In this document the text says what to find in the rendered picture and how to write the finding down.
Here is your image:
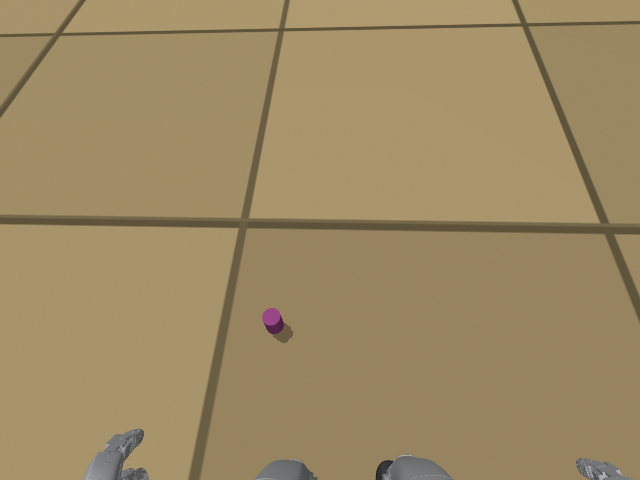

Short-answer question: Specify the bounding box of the tin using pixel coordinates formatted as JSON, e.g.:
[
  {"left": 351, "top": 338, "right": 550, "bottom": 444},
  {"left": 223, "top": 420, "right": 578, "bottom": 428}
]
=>
[{"left": 262, "top": 308, "right": 284, "bottom": 334}]

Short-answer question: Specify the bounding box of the right robot foot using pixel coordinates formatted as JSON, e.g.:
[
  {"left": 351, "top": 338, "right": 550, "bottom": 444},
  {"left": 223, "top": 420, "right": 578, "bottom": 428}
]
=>
[{"left": 376, "top": 460, "right": 394, "bottom": 480}]

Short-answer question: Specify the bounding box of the right robot hand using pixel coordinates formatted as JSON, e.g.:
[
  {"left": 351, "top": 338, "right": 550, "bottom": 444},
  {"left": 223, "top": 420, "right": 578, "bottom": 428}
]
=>
[{"left": 576, "top": 458, "right": 633, "bottom": 480}]

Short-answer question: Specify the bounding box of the left robot hand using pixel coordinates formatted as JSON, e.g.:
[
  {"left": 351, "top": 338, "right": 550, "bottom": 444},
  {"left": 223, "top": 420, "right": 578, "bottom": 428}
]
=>
[{"left": 83, "top": 429, "right": 149, "bottom": 480}]

